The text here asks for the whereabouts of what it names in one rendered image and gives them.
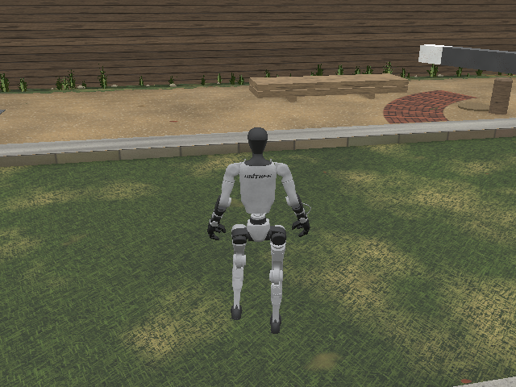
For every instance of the robot right hand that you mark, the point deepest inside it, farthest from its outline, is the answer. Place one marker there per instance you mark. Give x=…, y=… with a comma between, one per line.
x=299, y=225

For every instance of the robot right shin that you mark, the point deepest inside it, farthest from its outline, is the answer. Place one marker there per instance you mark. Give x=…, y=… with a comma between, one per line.
x=276, y=296

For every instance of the robot left hand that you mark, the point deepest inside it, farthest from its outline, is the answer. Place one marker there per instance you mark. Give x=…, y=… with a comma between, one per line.
x=211, y=230

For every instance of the right robot forearm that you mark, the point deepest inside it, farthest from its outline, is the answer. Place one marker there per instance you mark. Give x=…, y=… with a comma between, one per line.
x=299, y=211

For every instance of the robot torso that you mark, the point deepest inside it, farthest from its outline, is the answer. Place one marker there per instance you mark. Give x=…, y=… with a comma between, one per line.
x=257, y=189

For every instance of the robot right upper arm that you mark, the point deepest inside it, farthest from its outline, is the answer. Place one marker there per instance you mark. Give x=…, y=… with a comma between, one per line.
x=288, y=183

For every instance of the robot left upper arm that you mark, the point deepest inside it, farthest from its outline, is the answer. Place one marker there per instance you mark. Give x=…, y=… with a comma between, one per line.
x=232, y=170

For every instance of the left robot forearm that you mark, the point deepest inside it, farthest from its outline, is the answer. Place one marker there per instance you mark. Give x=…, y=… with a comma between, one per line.
x=217, y=214

